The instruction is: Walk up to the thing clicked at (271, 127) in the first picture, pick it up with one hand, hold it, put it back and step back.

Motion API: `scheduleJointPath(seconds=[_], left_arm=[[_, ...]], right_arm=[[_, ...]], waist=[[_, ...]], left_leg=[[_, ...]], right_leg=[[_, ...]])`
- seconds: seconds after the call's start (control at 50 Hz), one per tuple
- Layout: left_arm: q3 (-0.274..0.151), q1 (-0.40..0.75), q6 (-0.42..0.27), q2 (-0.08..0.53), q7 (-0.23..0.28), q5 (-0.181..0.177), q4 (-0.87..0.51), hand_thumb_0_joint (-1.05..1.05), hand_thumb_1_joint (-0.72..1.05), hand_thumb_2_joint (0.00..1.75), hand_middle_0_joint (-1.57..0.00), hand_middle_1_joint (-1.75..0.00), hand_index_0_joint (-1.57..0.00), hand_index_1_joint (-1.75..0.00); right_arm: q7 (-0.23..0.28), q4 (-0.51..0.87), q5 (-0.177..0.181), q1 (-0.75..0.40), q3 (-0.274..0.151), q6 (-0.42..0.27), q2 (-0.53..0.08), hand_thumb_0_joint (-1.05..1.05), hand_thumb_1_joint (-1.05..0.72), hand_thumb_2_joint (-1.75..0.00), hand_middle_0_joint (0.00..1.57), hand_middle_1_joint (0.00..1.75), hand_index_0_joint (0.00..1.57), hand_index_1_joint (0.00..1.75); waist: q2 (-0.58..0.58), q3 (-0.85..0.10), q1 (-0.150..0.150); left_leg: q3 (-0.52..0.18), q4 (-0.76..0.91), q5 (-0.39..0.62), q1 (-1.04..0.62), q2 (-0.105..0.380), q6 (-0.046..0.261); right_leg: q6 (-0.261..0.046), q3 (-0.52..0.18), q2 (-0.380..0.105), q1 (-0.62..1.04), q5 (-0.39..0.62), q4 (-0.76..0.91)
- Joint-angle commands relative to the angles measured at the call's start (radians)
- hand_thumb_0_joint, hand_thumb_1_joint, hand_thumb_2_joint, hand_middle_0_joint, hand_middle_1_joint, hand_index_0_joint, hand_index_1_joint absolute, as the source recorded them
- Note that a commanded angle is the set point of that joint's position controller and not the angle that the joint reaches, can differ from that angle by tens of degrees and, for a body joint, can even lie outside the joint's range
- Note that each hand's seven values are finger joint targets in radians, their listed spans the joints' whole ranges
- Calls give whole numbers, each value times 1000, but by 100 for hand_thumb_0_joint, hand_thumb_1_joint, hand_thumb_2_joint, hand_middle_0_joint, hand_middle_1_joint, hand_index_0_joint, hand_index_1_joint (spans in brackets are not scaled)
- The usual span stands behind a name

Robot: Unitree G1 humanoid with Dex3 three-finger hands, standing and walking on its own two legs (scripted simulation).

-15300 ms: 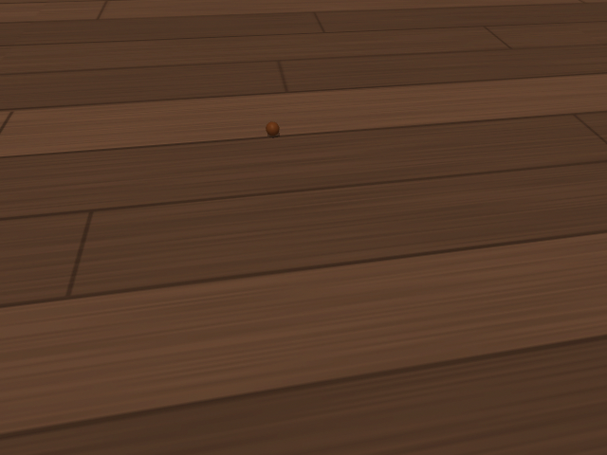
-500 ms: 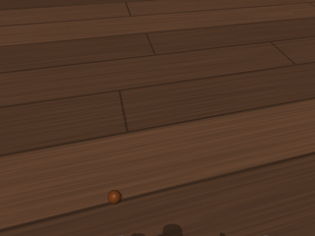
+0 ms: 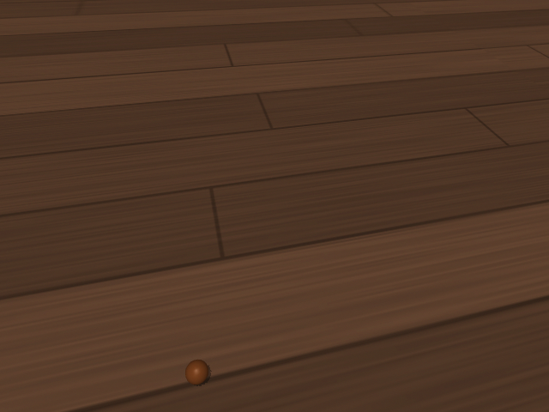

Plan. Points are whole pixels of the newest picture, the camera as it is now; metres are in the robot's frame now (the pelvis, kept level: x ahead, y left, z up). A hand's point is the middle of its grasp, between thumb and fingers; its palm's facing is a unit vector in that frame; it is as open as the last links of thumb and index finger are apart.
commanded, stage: walk up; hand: left
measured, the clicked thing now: (196, 372) +0.42 +0.23 -0.74
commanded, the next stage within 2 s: stand in 0.88 s
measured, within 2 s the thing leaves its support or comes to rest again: neither
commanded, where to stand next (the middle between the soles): +0.04 -0.01 m, yaw +0 degrees
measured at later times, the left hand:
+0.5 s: hand out of the picture +0.09 +0.25 -0.15, palm faces -0.01 -0.94 -0.33, open 7.4 cm
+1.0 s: hand out of the picture +0.09 +0.25 -0.15, palm faces -0.03 -0.94 -0.34, open 7.4 cm
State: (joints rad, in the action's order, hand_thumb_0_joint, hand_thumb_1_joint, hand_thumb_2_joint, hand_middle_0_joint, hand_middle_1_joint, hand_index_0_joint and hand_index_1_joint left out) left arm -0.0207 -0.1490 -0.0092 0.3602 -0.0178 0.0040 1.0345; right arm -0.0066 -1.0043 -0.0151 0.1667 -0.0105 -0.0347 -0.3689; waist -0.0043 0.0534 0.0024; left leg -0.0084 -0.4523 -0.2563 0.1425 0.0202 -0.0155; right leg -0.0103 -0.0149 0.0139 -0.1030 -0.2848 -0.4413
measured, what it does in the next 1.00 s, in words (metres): stands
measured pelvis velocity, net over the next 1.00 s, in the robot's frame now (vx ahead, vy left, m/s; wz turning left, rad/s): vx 0.00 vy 0.01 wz -0.02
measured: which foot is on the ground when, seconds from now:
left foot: down 0.00-1.00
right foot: down 0.00-1.00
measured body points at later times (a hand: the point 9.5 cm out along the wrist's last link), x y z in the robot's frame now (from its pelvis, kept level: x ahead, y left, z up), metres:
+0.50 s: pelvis +0.00 +0.00 +0.01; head +0.01 +0.00 +0.45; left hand +0.09 +0.30 -0.13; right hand +0.08 -0.31 -0.12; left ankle +0.00 +0.13 -0.74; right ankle -0.03 -0.12 -0.74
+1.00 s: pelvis +0.00 +0.01 +0.01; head +0.01 +0.01 +0.46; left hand +0.09 +0.30 -0.13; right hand +0.07 -0.30 -0.12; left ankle +0.00 +0.13 -0.74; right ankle -0.03 -0.12 -0.74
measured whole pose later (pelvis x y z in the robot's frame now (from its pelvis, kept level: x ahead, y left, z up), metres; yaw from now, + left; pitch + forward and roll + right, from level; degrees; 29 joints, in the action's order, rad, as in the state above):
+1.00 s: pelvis +0.00 +0.01 +0.01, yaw -1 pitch -3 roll +0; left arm -0.01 -0.09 -0.01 0.35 0.00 0.00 1.12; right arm 0.00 -1.11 -0.01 0.11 0.00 -0.02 -0.35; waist 0.00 0.07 0.01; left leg 0.01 -0.34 -0.19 0.09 0.02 -0.01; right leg 0.00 -0.04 0.01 -0.06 -0.21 -0.32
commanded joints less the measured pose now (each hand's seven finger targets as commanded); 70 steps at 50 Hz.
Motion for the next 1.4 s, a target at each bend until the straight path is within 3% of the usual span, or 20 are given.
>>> scheduleJointPath(seconds=[0.0,0.08,0.28,0.46,0.58,0.8,0.84,0.86,0.94,1.04,1.26,1.38], left_arm=[[-52,62,-24,222,17,-1,-60,0,90,90,-20,-30,-20,-30],[-49,70,-21,217,20,-4,-44,0,90,90,-20,-30,-20,-30],[-48,95,-17,212,19,0,-15,0,90,90,-20,-30,-20,-30],[-48,86,-15,207,21,0,2,0,90,90,-20,-30,-20,-30],[-46,91,-14,203,23,2,4,0,90,90,-20,-30,-20,-30],[-44,88,-12,199,20,4,13,0,90,90,-20,-30,-20,-30],[-43,85,-13,197,19,3,16,0,90,90,-20,-30,-20,-30],[-36,100,-18,199,25,3,16,0,90,90,-20,-30,-20,-30],[-34,85,-21,205,29,2,25,0,90,90,-20,-30,-20,-30],[-26,80,-23,200,29,1,33,0,90,90,-20,-30,-20,-30],[-21,75,-21,202,27,6,46,0,90,90,-20,-30,-20,-30],[-21,69,-26,202,26,4,42,0,90,90,-20,-30,-20,-30]], right_arm=[[19,60,6,-42,-52,-20,-204,0,-90,-90,20,30,20,30],[21,45,3,-61,-49,-17,-202,0,-90,-90,20,30,20,30],[19,14,0,-91,-47,-14,-207,0,-90,-90,20,30,20,30],[22,-5,0,-88,-48,-16,-205,0,-90,-90,20,30,20,30],[22,-13,0,-88,-49,-11,-198,0,-90,-90,20,30,20,30],[20,-25,-1,-89,-47,-13,-199,0,-90,-90,20,30,20,30],[19,-28,1,-86,-46,-14,-196,0,-90,-90,20,30,20,30],[22,-28,6,-120,-39,-6,-192,0,-90,-90,20,30,20,30],[22,-38,10,-105,-35,0,-192,0,-90,-90,20,30,20,30],[18,-50,10,-121,-33,2,-197,0,-90,-90,20,30,20,30],[10,-68,5,-117,-32,8,-194,0,-90,-90,20,30,20,30],[9,-71,4,-108,-34,3,-196,0,-90,-90,20,30,20,30]], waist=[[-24,-77,-1],[-15,-88,-6],[8,-60,-5],[7,-96,-5],[-5,-77,2],[11,-56,0],[8,-67,-2],[25,-35,-7],[10,-87,-1],[16,-104,-4],[5,-39,-1],[15,-74,-1]], left_leg=[[-57,48,262,-38,79,59],[-52,56,301,-66,86,58],[-57,104,237,-56,91,58],[-50,112,329,-98,103,61],[-45,116,247,-81,93,59],[-55,143,217,-69,97,59],[-55,143,223,-79,98,58],[-67,141,314,-55,115,49],[-61,144,335,-99,113,41],[-68,156,306,-116,116,38],[-90,206,90,-56,112,40],[-88,186,182,-66,111,43]], right_leg=[[-48,-108,-124,2,309,87],[-45,-103,-122,3,344,88],[-38,-95,-111,-1,261,121],[-30,-85,-113,31,351,112],[-34,-95,-110,12,288,128],[-28,-98,-102,4,250,139],[-28,-102,-106,7,258,140],[-18,-109,-133,11,344,150],[-10,-99,-131,39,382,152],[-6,-97,-133,39,340,168],[-4,-103,-126,-28,136,205],[-4,-103,-135,1,213,194]])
